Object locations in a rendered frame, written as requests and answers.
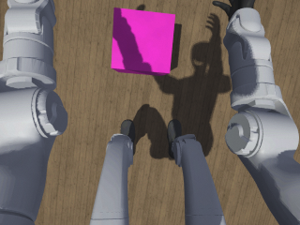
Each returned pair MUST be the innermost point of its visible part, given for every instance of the right robot upper arm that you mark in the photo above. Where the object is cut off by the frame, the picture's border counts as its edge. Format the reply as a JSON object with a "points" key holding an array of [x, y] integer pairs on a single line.
{"points": [[265, 142]]}

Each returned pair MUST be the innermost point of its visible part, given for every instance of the robot right hand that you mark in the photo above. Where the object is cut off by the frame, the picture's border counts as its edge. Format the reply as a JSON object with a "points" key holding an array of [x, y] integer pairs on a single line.
{"points": [[236, 4]]}

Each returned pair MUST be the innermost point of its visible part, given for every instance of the right robot forearm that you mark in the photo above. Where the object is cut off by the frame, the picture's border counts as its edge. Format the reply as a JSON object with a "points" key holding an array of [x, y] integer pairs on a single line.
{"points": [[251, 67]]}

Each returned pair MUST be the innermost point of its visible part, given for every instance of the left robot upper arm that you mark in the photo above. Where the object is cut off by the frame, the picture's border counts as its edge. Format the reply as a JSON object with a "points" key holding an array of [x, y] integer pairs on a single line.
{"points": [[30, 120]]}

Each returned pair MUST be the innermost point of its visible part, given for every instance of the left robot forearm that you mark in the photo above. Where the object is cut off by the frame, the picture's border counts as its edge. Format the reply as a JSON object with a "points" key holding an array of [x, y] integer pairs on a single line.
{"points": [[28, 46]]}

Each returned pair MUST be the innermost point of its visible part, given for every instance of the robot left shin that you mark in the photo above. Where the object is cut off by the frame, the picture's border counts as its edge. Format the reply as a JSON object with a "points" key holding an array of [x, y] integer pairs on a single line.
{"points": [[118, 136]]}

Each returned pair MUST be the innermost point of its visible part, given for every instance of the robot right thigh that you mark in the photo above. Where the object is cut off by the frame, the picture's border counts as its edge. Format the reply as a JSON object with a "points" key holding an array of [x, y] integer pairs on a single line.
{"points": [[202, 205]]}

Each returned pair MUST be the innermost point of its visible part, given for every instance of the carton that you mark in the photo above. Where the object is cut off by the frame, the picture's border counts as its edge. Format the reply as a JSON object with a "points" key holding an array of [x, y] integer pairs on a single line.
{"points": [[142, 41]]}

